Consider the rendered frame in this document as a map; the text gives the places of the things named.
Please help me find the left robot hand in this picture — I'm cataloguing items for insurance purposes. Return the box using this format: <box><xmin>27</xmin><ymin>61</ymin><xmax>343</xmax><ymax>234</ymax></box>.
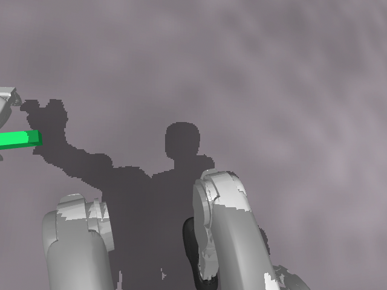
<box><xmin>0</xmin><ymin>87</ymin><xmax>22</xmax><ymax>161</ymax></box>

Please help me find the right robot foot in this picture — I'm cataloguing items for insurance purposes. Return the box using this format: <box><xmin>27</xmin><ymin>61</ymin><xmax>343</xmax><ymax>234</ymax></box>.
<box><xmin>183</xmin><ymin>217</ymin><xmax>218</xmax><ymax>290</ymax></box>

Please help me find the small box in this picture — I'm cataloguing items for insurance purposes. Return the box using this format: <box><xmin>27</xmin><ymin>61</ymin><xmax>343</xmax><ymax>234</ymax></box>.
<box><xmin>0</xmin><ymin>130</ymin><xmax>42</xmax><ymax>150</ymax></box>

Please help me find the right robot hand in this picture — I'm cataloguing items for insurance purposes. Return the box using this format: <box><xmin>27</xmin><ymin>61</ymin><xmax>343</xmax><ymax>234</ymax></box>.
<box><xmin>273</xmin><ymin>265</ymin><xmax>311</xmax><ymax>290</ymax></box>

